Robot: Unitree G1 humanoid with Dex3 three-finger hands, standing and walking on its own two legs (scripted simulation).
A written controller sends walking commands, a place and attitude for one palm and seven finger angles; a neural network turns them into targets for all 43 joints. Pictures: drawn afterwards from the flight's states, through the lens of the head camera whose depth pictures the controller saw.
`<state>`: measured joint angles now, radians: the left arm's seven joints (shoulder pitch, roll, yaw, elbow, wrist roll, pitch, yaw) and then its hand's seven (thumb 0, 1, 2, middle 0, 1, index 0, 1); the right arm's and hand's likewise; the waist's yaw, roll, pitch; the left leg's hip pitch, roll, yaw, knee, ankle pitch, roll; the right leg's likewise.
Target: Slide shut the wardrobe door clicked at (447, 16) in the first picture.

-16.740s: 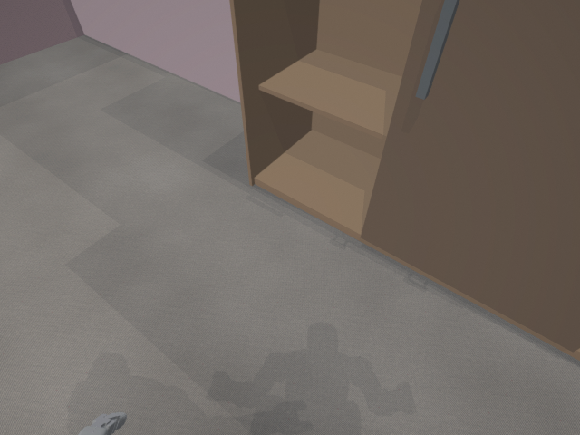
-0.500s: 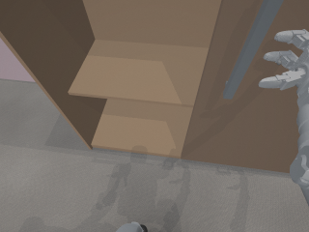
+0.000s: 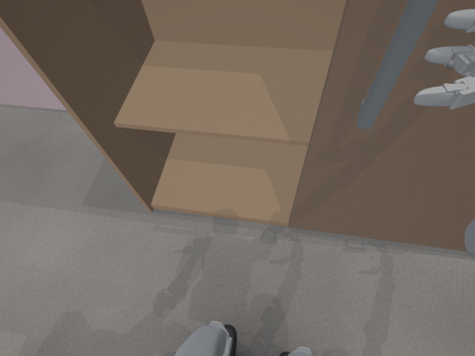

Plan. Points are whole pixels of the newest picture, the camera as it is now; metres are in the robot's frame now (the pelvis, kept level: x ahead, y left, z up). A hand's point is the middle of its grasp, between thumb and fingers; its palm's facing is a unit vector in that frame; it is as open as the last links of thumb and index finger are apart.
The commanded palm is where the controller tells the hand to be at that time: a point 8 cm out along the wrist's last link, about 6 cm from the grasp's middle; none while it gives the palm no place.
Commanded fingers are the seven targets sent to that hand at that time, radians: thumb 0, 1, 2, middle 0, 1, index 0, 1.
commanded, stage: move the hooked fingers beside the handle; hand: right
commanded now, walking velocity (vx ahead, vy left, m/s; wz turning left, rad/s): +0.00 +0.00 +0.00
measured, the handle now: (398, 39) +0.58 -0.11 +0.18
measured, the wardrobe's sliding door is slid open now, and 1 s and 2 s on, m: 0.61 0.62 0.62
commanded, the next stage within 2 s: feel for the door with the fingertips in 1.80 s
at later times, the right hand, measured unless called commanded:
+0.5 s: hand (450, 64) +0.54 -0.18 +0.18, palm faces -0.03 +1.00 -0.02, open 13.3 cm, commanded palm +0.55 -0.21 +0.15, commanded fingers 0.00 0.50 -0.30 0.30 1.20 0.30 1.20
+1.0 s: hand (451, 65) +0.54 -0.18 +0.18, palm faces -0.05 +1.00 -0.02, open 13.3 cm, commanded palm +0.54 -0.22 +0.15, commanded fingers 0.00 0.50 -0.30 0.30 1.20 0.30 1.20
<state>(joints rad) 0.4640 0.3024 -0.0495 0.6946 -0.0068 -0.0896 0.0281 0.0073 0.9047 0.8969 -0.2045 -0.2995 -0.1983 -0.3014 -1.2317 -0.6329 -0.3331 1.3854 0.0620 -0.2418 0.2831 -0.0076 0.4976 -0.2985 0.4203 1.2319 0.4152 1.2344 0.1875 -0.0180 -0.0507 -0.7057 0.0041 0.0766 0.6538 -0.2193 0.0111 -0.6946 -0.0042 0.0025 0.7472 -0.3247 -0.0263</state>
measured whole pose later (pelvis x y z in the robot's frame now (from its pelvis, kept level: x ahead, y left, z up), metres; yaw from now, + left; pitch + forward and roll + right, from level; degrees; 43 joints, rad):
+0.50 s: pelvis -0.01 +0.01 -0.01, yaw +0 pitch +17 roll +2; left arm 0.45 0.30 -0.05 0.68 -0.01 -0.10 0.02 0.01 0.90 0.90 -0.20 -0.30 -0.20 -0.30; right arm -1.28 -0.66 -0.32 1.38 0.05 -0.20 0.28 -0.01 0.50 -0.30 0.43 1.23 0.43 1.23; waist 0.19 -0.02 -0.06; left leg -0.77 0.00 0.09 0.70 -0.23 0.02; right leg -0.77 -0.01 0.02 0.81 -0.34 -0.02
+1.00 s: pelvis -0.01 +0.00 -0.01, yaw +1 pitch +17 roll +2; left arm 0.48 0.29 -0.06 0.67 0.00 -0.09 0.01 0.01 0.90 0.90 -0.20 -0.30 -0.20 -0.30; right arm -1.25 -0.66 -0.35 1.37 0.04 -0.21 0.30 -0.01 0.50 -0.30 0.42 1.22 0.43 1.22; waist 0.20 -0.02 -0.07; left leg -0.76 -0.01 0.07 0.70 -0.23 0.01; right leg -0.76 -0.01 0.00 0.81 -0.34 -0.03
